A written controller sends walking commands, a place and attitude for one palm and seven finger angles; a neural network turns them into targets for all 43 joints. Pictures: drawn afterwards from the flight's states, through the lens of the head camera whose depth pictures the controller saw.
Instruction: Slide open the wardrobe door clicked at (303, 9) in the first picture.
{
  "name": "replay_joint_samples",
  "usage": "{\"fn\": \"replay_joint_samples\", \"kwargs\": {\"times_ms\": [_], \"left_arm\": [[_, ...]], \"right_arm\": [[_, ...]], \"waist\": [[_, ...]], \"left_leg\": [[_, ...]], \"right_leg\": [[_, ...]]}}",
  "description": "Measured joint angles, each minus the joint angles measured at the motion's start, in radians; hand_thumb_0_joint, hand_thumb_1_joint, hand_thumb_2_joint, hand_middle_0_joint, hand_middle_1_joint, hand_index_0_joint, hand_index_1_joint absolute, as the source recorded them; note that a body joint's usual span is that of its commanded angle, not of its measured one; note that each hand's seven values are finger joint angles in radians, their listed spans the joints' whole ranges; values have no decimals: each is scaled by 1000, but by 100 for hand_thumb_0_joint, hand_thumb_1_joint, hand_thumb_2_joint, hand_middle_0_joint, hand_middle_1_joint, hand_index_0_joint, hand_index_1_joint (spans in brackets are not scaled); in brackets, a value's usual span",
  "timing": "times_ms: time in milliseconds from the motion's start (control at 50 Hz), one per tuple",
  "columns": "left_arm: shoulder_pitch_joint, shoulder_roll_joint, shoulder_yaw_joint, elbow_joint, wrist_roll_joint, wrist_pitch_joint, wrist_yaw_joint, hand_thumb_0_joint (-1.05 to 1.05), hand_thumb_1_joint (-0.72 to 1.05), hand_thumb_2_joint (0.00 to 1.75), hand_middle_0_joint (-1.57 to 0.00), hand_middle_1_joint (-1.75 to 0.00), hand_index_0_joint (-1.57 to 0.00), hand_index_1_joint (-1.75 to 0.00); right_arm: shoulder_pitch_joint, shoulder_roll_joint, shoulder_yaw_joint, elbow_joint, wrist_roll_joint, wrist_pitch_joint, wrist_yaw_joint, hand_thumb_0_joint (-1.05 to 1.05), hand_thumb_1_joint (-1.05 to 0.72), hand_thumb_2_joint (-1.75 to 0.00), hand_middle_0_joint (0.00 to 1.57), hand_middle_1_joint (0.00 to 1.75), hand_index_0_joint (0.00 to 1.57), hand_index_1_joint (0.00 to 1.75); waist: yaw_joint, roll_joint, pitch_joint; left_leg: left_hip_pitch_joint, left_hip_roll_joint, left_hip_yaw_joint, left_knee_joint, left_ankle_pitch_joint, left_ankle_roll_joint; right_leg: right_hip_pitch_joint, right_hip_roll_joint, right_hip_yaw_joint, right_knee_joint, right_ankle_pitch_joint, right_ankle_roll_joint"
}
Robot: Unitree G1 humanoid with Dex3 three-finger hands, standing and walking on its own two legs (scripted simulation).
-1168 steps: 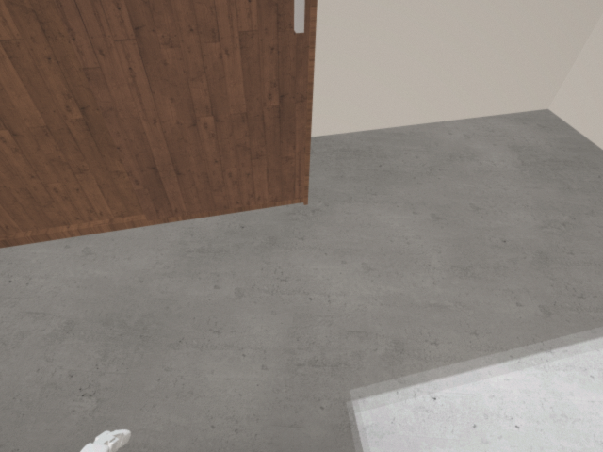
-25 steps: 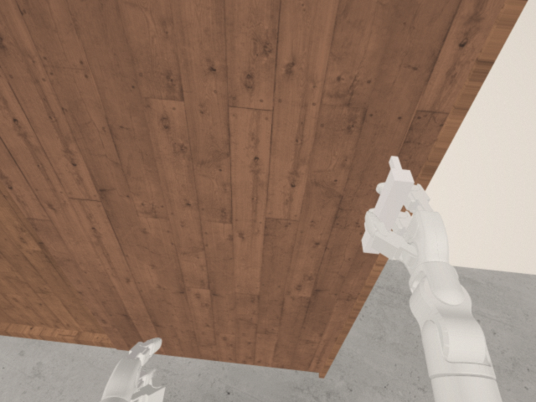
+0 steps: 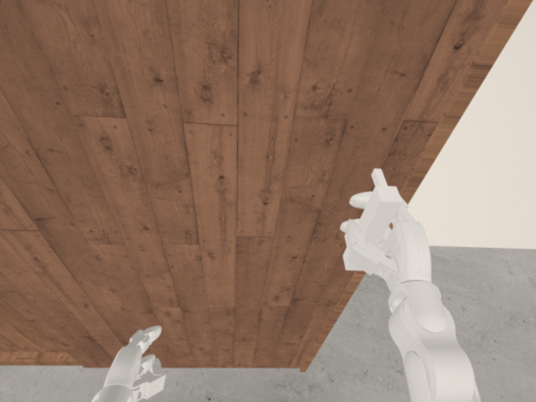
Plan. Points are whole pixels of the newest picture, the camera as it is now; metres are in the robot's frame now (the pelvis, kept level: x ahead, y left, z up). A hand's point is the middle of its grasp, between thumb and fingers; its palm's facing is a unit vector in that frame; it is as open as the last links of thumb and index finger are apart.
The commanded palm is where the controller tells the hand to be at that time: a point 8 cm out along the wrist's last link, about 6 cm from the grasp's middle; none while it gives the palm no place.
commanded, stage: step sideways, sliding the door along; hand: right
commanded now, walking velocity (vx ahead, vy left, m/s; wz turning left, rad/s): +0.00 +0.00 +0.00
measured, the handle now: (364, 221) +0.35 -0.12 +0.12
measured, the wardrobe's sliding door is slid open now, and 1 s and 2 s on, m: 0.00 0.08 0.30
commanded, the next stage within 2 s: none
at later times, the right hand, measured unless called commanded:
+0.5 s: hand (341, 242) +0.30 -0.08 +0.13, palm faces +0.25 +0.96 -0.09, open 6.1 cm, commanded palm +0.27 -0.07 +0.13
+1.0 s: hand (291, 246) +0.30 -0.01 +0.12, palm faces +0.14 +0.99 -0.08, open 6.4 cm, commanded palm +0.27 -0.02 +0.13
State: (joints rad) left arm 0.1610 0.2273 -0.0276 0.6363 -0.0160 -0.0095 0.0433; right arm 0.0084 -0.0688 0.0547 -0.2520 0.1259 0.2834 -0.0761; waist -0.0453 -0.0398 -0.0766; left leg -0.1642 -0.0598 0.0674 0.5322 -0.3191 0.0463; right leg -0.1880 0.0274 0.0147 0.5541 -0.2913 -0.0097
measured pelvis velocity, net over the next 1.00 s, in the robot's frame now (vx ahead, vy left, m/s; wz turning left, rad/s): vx -0.03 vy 0.13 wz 0.02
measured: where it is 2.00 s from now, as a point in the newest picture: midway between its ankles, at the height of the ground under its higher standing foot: outside the picture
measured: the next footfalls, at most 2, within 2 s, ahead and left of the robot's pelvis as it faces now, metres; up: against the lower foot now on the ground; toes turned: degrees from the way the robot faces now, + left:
left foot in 0.36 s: +0.04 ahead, +0.11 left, +0.00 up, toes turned -4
right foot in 0.74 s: +0.08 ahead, -0.08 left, +0.00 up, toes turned -6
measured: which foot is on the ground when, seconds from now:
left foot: down 0.00-0.20, up 0.22-0.34, down 0.36-0.72, up 0.74-0.98, down 1.00-1.00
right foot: down 0.00-0.42, up 0.44-0.72, down 0.74-1.00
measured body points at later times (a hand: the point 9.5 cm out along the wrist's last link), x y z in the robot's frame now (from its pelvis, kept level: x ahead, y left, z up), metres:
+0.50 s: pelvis +0.00 +0.07 -0.01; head +0.06 +0.09 +0.43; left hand +0.22 +0.25 -0.13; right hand +0.29 -0.13 +0.13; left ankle +0.00 +0.11 -0.74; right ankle -0.08 -0.08 -0.67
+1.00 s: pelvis -0.03 +0.13 -0.03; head +0.02 +0.13 +0.42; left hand +0.18 +0.30 -0.12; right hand +0.28 -0.06 +0.13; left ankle +0.02 +0.30 -0.75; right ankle +0.04 -0.07 -0.74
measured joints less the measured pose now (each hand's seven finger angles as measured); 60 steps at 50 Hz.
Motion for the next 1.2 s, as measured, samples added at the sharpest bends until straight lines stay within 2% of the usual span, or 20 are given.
{"fn": "replay_joint_samples", "kwargs": {"times_ms": [120, 220, 280, 340, 380, 420, 440, 480, 520, 640, 720, 740, 780, 840, 900, 980, 1040, 1080, 1140, 1200], "left_arm": [[-17, -17, -9, -5, 6, -15, -17, 1, 91, 90, -20, -30, -20, -30], [-59, -42, -29, -55, 26, 48, 1, 1, 91, 90, -20, -30, -21, -30], [-59, -43, -13, -94, 43, 58, -4, 1, 91, 90, -20, -30, -21, -30], [-50, -40, -2, -107, 41, 62, -4, 1, 91, 90, -20, -30, -21, -30], [-42, -46, -1, -97, 34, 66, 3, 1, 91, 90, -20, -30, -21, -30], [-27, -43, 7, -87, 24, 72, 9, 1, 91, 90, -20, -30, -21, -30], [-24, -43, 11, -82, 18, 72, 11, 1, 91, 90, -20, -30, -20, -30], [-26, -44, 15, -71, 20, 64, 12, 1, 91, 90, -20, -30, -20, -30], [-35, -40, 14, -75, 24, 45, 12, 1, 91, 90, -20, -30, -20, -30], [-74, -8, 29, -108, 21, 18, -8, 1, 91, 90, -20, -30, -20, -30], [-76, 1, 39, -113, 14, 25, -7, 1, 91, 90, -20, -30, -20, -30], [-68, 12, 38, -124, 15, 25, -8, 1, 91, 90, -20, -30, -20, -30], [-87, 0, 44, -114, 20, 32, -4, 1, 91, 90, -20, -30, -20, -30], [-111, -23, 24, -96, 28, 49, -8, 1, 91, 90, -20, -30, -20, -30], [-102, -43, 11, -97, 26, 37, -18, 1, 91, 90, -20, -30, -20, -30], [-56, -73, -9, -107, 2, 29, -23, 1, 91, 90, -20, -30, -20, -30], [-59, -74, -27, -73, -11, 30, -13, 1, 91, 90, -20, -30, -21, -30], [-64, -54, -19, -35, -7, 29, -5, 1, 91, 90, -20, -30, -21, -30], [-51, -19, -4, -24, 1, 38, -3, 1, 91, 90, -20, -30, -21, -30], [-72, -21, 15, -13, -4, 72, -2, 1, 91, 90, -20, -30, -21, -30]], "right_arm": [[-3, 20, 47, -12, -31, -17, -6, 0, -67, -85, 37, 139, 34, 139], [2, -90, 49, -2, -39, -135, 10, -5, -61, -82, 40, 139, 34, 140], [3, -91, 31, -5, -48, -178, -10, -6, -60, -83, 42, 139, 34, 140], [-16, -74, 5, -9, -51, -204, -26, -6, -61, -84, 43, 139, 33, 140], [-26, -63, -17, -1, -54, -225, -33, -5, -61, -84, 44, 140, 35, 140], [-38, -41, -23, 13, -60, -228, -38, -5, -61, -84, 44, 140, 37, 140], [-53, -34, -21, 22, -65, -227, -42, -4, -62, -84, 45, 140, 36, 140], [-71, -22, -20, 50, -75, -257, -51, -3, -64, -84, 45, 140, 34, 140], [-74, -3, -24, 62, -84, -287, -68, -2, -67, -83, 45, 140, 30, 140], [-59, -7, -21, 67, -92, -358, -99, 0, -70, -79, 45, 140, 27, 140], [-51, -30, 6, 60, -78, -368, -86, 0, -71, -78, 44, 140, 26, 140], [-48, -33, 12, 50, -73, -365, -80, 0, -71, -78, 43, 140, 25, 139], [-83, -61, 14, 66, -65, -378, -66, 0, -71, -77, 43, 140, 24, 139], [-107, -84, 1, 61, -62, -353, -57, 0, -71, -76, 44, 140, 23, 139], [-123, -85, -11, 59, -56, -324, -55, 1, -71, -77, 44, 140, 22, 139], [-152, -93, -31, 74, -53, -289, -63, 1, -72, -78, 43, 140, 21, 139], [-177, -86, -49, 82, -74, -270, -88, 1, -71, -80, 43, 140, 20, 138], [-190, -71, -31, 91, -85, -252, -105, 1, -71, -81, 43, 140, 22, 138], [-196, -66, -7, 91, -76, -236, -105, 2, -70, -80, 43, 140, 24, 137], [-223, -93, -4, 130, -57, -263, -92, 2, -71, -79, 43, 140, 23, 137]], "waist": [[-5, -3, 6], [-1, 0, 61], [-1, -26, 94], [-6, -43, 128], [-11, -46, 155], [-3, -68, 171], [-7, -53, 183], [-23, -6, 207], [-31, 34, 231], [-17, 63, 267], [-6, 53, 244], [-7, 28, 219], [-2, 37, 230], [-8, 38, 263], [-26, 1, 285], [-41, -22, 263], [-19, -5, 247], [0, 1, 249], [9, 4, 214], [-9, 18, 243]], "left_leg": [[-5, 8, 14, 28, -27, -1], [-72, -6, -22, 174, 7, -51], [-151, -14, -51, 281, -87, -55], [-196, 13, -63, 212, -43, -51], [-160, 13, -40, 158, -61, -11], [-123, -8, 7, 118, -47, 65], [-115, 1, 16, 112, -40, 74], [-99, 21, 7, 90, -28, 62], [-85, 30, -10, 51, 4, 61], [-61, 21, -48, 2, 43, 72], [-88, -13, -54, 85, 4, 68], [-129, -39, -45, 157, -29, 37], [-223, -46, -85, 413, -134, -25], [-306, -14, -126, 584, -153, -55], [-302, 48, -118, 458, -123, -62], [-186, 100, -87, 180, -31, -63], [-179, 106, -64, 153, 51, -89], [-169, 116, -44, 156, 38, -97], [-221, 108, -29, 246, 12, -62], [-316, 54, -79, 582, -103, -53]], "right_leg": [[-13, 8, 11, 14, -17, -8], [12, -8, -12, -4, -9, -26], [46, -31, -1, -37, -58, -7], [76, -53, 18, -46, -143, 43], [80, -69, 29, 5, -174, 77], [9, -109, 18, 163, -71, 50], [-48, -95, 22, 290, -124, 37], [-143, -49, 17, 477, -225, 20], [-214, -24, -12, 535, -240, 15], [-271, -22, -90, 356, -90, 22], [-179, -50, -108, 154, 47, -10], [-146, -81, -80, 86, 104, -27], [-151, -92, -77, 126, -2, 17], [-142, -124, -78, 126, 13, 54], [-132, -182, -67, 90, 48, 79], [-167, -239, -31, 115, 47, 106], [-254, -210, 21, 306, -141, 60], [-282, -155, 1, 432, -225, 41], [-203, -117, -60, 239, -60, 6], [-183, -143, -66, 255, -32, 11]]}}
